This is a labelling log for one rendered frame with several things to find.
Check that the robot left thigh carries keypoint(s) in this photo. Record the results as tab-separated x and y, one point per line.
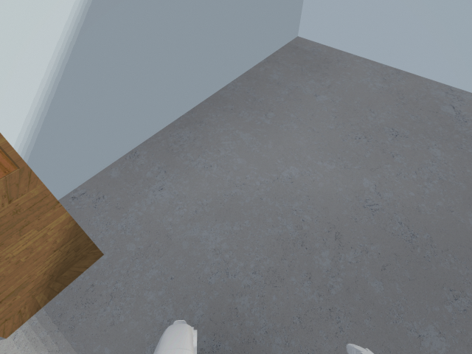
178	339

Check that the drawer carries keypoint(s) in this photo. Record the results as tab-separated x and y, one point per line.
6	166

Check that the cabinet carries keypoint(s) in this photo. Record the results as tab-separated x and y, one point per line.
42	248

